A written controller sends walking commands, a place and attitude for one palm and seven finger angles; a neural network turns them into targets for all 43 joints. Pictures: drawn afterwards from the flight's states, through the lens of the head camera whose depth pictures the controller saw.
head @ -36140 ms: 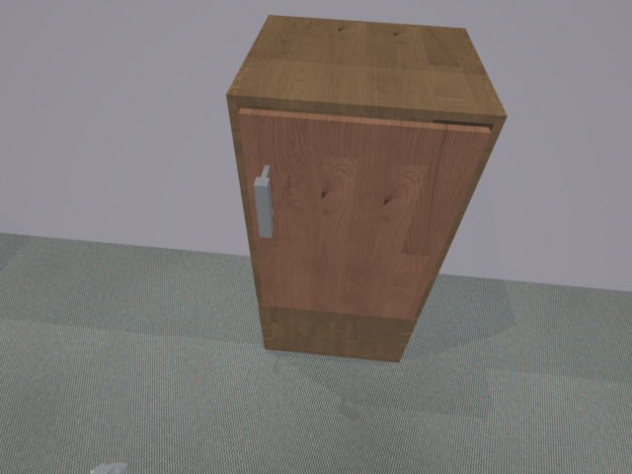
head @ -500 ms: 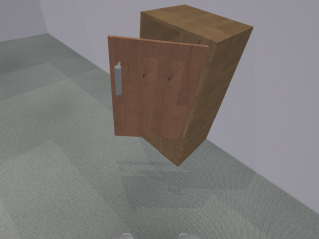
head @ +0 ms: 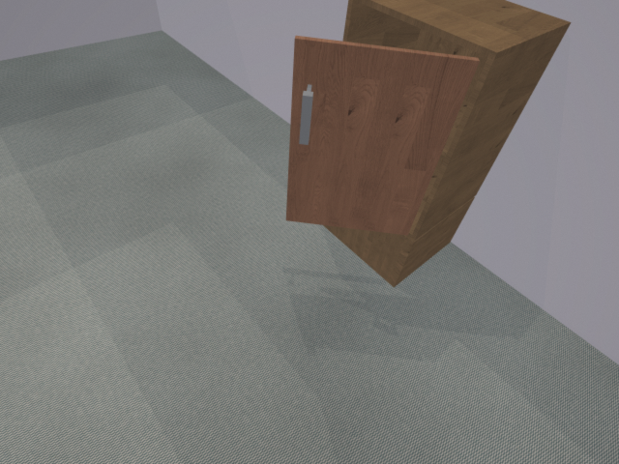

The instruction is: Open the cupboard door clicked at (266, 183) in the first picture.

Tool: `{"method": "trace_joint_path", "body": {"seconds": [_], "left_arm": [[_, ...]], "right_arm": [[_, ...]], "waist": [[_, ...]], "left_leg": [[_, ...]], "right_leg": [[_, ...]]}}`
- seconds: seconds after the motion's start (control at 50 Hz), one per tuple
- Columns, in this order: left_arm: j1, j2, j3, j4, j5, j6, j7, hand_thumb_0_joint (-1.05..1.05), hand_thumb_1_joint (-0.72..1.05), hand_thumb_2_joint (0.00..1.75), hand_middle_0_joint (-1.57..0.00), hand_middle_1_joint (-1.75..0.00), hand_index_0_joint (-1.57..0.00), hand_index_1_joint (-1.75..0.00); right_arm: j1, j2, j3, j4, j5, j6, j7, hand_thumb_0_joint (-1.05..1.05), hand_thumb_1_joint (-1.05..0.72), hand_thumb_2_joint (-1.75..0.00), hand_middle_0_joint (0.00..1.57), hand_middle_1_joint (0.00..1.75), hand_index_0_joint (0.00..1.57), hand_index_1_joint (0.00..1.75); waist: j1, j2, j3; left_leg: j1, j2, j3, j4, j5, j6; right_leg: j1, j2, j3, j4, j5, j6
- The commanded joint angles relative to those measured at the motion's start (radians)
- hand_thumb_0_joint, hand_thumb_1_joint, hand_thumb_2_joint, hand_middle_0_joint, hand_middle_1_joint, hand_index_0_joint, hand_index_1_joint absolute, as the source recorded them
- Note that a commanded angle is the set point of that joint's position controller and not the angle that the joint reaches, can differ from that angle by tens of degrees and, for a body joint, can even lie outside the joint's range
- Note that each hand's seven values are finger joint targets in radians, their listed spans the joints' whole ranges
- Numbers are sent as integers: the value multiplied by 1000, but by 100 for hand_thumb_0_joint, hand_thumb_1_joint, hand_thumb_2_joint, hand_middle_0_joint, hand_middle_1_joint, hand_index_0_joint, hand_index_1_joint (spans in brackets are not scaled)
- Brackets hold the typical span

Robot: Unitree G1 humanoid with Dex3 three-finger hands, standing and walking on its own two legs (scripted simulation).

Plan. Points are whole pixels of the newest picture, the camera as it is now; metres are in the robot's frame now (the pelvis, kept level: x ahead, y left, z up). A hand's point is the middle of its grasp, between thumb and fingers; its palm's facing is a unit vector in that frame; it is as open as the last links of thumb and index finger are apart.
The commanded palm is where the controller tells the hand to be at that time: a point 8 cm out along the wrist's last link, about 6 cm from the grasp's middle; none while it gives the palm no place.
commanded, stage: come to a stop and stand still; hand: left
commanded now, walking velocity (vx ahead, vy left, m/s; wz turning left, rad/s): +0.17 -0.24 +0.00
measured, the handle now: (306, 114) +0.90 +0.09 -0.02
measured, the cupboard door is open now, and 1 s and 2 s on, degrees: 44 44 44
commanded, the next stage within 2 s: look again from close up in 0.22 s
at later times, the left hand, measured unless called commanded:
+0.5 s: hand (240, 460) +0.16 +0.11 -0.16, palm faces -0.03 -0.98 -0.21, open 7.3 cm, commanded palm none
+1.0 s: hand out of the picture +0.08 +0.11 -0.16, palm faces +0.04 -0.98 -0.21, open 7.3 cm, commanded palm none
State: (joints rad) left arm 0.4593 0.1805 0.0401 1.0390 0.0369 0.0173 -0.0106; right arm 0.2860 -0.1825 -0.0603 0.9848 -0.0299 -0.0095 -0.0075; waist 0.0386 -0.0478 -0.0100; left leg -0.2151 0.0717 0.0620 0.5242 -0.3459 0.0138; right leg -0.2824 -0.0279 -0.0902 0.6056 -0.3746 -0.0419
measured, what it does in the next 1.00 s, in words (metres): walks ahead: right foot, then left foot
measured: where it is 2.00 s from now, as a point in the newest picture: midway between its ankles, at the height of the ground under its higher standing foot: (327, 436)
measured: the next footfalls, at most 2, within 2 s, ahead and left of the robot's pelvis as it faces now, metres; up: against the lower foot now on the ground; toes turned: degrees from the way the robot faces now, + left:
right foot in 0.42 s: +0.16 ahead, -0.19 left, +0.00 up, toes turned -6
left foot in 0.68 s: +0.10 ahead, +0.04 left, +0.00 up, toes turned +7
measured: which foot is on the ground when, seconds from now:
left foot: down 0.00-0.42, up 0.44-0.66, down 0.68-1.00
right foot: up 0.00-0.40, down 0.42-1.00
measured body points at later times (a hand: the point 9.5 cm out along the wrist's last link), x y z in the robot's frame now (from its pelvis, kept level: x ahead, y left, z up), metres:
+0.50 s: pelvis +0.05 -0.06 -0.01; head +0.08 -0.08 +0.44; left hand +0.16 +0.16 -0.14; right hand -0.03 -0.27 -0.17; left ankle -0.01 +0.10 -0.70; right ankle +0.12 -0.18 -0.73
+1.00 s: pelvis +0.10 -0.07 +0.01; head +0.11 -0.08 +0.46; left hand +0.08 +0.16 -0.15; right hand +0.12 -0.30 -0.15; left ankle +0.06 +0.04 -0.73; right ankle +0.12 -0.18 -0.73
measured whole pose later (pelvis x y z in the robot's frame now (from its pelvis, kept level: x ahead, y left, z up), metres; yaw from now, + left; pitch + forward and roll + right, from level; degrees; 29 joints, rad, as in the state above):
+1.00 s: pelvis +0.10 -0.07 +0.01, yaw +0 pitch +0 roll +0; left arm 0.31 0.16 0.01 1.13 0.02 0.00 0.02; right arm 0.25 -0.16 -0.03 1.11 -0.02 0.00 -0.03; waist 0.01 0.01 0.01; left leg -0.12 0.03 0.12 0.41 -0.29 0.00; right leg -0.23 -0.03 -0.11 0.43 -0.21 -0.01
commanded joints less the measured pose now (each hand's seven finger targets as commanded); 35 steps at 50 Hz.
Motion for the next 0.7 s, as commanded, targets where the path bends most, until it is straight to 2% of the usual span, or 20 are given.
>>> {"method": "trace_joint_path", "body": {"seconds": [0.0, 0.02, 0.04, 0.1, 0.2, 0.26, 0.3, 0.34, 0.36, 0.38, 0.4, 0.42, 0.46, 0.5, 0.54, 0.6, 0.62, 0.64, 0.66, 0.68], "left_arm": [[-200, 102, 35, -165, 8, -9, -27, 0, 90, 90, -20, -30, -20, -30], [-187, 82, 38, -131, 13, -1, -28, 0, 90, 90, -20, -30, -20, -30], [-145, 94, 42, -105, 10, 1, -32, 0, 90, 90, -20, -30, -20, -30], [-108, 77, 42, -75, -1, 7, -42, 0, 90, 90, -20, -30, -20, -30], [-209, 41, 27, -106, -2, 10, -36, 0, 90, 90, -20, -30, -20, -30], [-277, 26, 17, -131, -15, 3, -28, 0, 90, 90, -20, -30, -20, -30], [-263, 21, 17, -124, -22, -5, -16, 0, 90, 90, -20, -30, -20, -30], [-168, 54, 28, -90, -22, -18, -5, 0, 90, 90, -20, -30, -20, -30], [-88, 93, 36, -57, -18, -28, 3, 0, 90, 90, -20, -30, -20, -30], [-38, 178, 50, -37, -12, -42, 18, 0, 90, 90, -20, -30, -20, -30], [-29, 222, 52, -42, -22, -44, 26, 0, 90, 90, -20, -30, -20, -30], [-82, 196, 43, -51, -25, -36, 28, 0, 90, 90, -20, -30, -20, -30], [-209, 140, 36, -68, -20, -36, 40, 0, 90, 90, -20, -30, -20, -30], [-293, 96, 23, -86, -18, -31, 46, 0, 90, 90, -20, -30, -20, -30], [-312, 94, 21, -88, -12, -23, 50, 0, 90, 90, -20, -30, -20, -30], [-292, 80, 22, -79, -18, -18, 49, 0, 90, 90, -20, -30, -20, -30], [-293, 70, 15, -73, -26, -13, 45, 0, 90, 90, -20, -30, -20, -30], [-262, 31, 6, -74, -30, -8, 41, 0, 90, 90, -20, -30, -20, -30], [-249, 1, 2, -82, -36, -4, 37, 0, 90, 90, -20, -30, -20, -30], [-254, 8, 3, -75, -30, -8, 34, 0, 90, 90, -20, -30, -20, -30]], "right_arm": [[196, -239, -33, 32, -5, -23, -39, 0, -90, -90, 20, 30, 20, 30], [152, -179, -15, 51, -5, -32, -41, 0, -90, -90, 20, 30, 20, 30], [110, -152, -5, 52, -2, -39, -45, 0, -90, -90, 20, 30, 20, 30], [89, -125, 0, 59, 5, -51, -51, 0, -90, -90, 20, 30, 20, 30], [185, -97, -1, 111, 5, -53, -53, 0, -90, -90, 20, 30, 20, 30], [168, -97, -4, 110, -3, -43, -45, 0, -90, -90, 20, 30, 20, 30], [139, -112, -11, 104, -6, -31, -42, 0, -90, -90, 20, 30, 20, 30], [138, -117, -17, 104, -2, -19, -35, 0, -90, -90, 20, 30, 20, 30], [165, -90, -12, 111, 1, -14, -27, 0, -90, -90, 20, 30, 20, 30], [225, -21, 0, 114, 7, -7, -20, 0, -90, -90, 20, 30, 20, 30], [235, -2, 7, 90, 14, 9, -23, 0, -90, -90, 20, 30, 20, 30], [204, -12, 2, 82, 13, 20, -26, 0, -90, -90, 20, 30, 20, 30], [184, -4, 2, 98, 7, 29, -22, 0, -90, -90, 20, 30, 20, 30], [197, -6, 2, 112, 7, 34, -18, 0, -90, -90, 20, 30, 20, 30], [185, 16, 9, 112, 12, 34, -14, 0, -90, -90, 20, 30, 20, 30], [179, 35, 15, 114, 8, 28, -19, 0, -90, -90, 20, 30, 20, 30], [197, 26, 16, 122, 11, 24, -20, 0, -90, -90, 20, 30, 20, 30], [191, -13, 11, 114, 7, 9, -22, 0, -90, -90, 20, 30, 20, 30], [140, -56, 6, 88, 1, 1, -25, 0, -90, -90, 20, 30, 20, 30], [54, -73, 10, 65, -1, 4, -26, 0, -90, -90, 20, 30, 20, 30]], "waist": [[-109, 133, 180], [-82, 169, 167], [-51, 196, 151], [-33, 187, 131], [-62, 199, 130], [-69, 238, 145], [-66, 267, 127], [-26, 186, 55], [2, 77, -1], [14, -163, -84], [-1, -281, -139], [-8, -179, -73], [-51, -192, 4], [-84, -164, 7], [-81, -113, 15], [-79, -31, 31], [-88, 15, 46], [-74, 168, 43], [-49, 291, 83], [-18, 256, 102]], "left_leg": [[125, 419, -525, -450, -353, 165], [46, 342, -453, -449, -279, 95], [22, 304, -379, -432, -225, 70], [18, 218, -192, -394, -29, 81], [94, 212, -132, -337, 225, 121], [6, 196, -72, -305, 361, 114], [-41, 195, -72, -261, 358, 110], [-94, 158, -71, -148, 226, 67], [-123, 100, -36, -43, 94, 27], [-273, 8, 38, 192, -181, -21], [-250, -20, -7, 366, -325, -23], [-226, 4, -50, 433, -290, -13], [-231, 25, -44, 501, -174, -16], [-155, 36, -26, 453, -103, -27], [-87, 21, 3, 329, -85, -29], [35, 5, 20, 53, 32, -32], [104, 7, -2, -77, 90, -29], [80, 76, -131, -182, 72, -2], [-85, 182, -234, -299, 3, 42], [-221, 194, -234, -326, -53, 66]], "right_leg": [[-526, -59, 137, 433, -24, 21], [-469, -57, 157, 474, 64, 21], [-442, -57, 158, 502, 117, 26], [-409, -50, 135, 521, 221, 50], [-466, -72, 95, 433, 224, 78], [-306, -80, 48, 204, 190, 81], [-143, -51, 13, 81, 148, 71], [81, -34, 10, -81, 231, 68], [218, -47, 31, -149, 268, 68], [386, -254, 235, -212, 282, 12], [303, -386, 396, -302, 299, -52], [177, -360, 360, -346, 210, -86], [76, -300, 311, -360, 206, -92], [1, -246, 166, -347, 219, -87], [-45, -227, 136, -357, 169, -94], [-97, -209, 158, -324, 49, -87], [-148, -178, 133, -273, -3, -53], [-148, -108, 103, -183, 23, -8], [-61, -51, 44, -131, 64, 37], [69, -50, 38, -138, 130, 48]]}}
